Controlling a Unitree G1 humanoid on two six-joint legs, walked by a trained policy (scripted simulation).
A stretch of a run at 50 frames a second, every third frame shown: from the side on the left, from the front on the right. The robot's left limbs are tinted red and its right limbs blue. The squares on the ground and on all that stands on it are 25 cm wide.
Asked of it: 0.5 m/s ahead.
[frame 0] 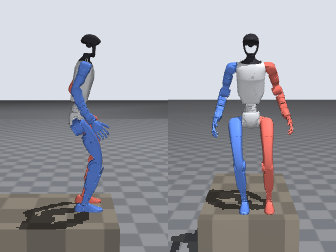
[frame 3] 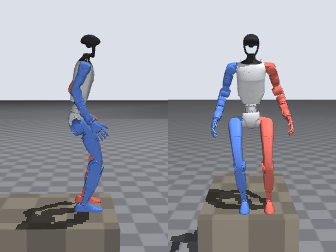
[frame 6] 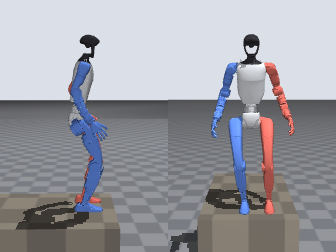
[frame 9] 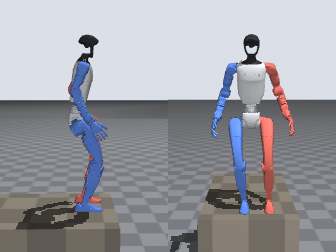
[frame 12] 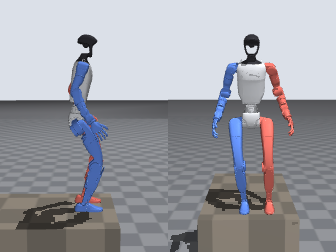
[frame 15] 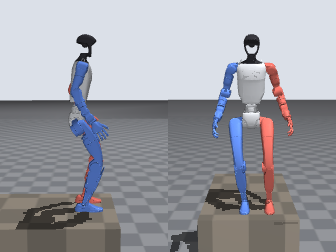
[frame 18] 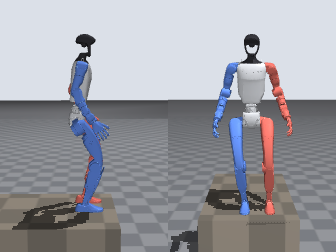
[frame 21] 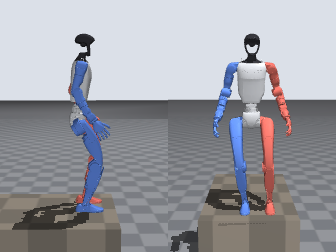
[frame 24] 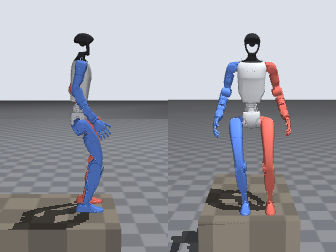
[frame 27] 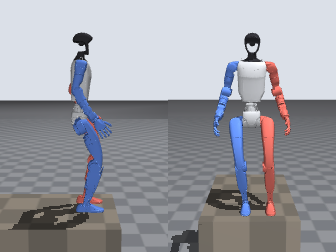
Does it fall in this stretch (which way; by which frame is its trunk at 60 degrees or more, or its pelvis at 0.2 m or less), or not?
no
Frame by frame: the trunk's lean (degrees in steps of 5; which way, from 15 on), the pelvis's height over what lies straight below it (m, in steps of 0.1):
0: 10, 0.8
3: 10, 0.7
6: 10, 0.7
9: 10, 0.7
12: 10, 0.7
15: 10, 0.7
18: 5, 0.7
21: 5, 0.8
24: 5, 0.8
27: 5, 0.8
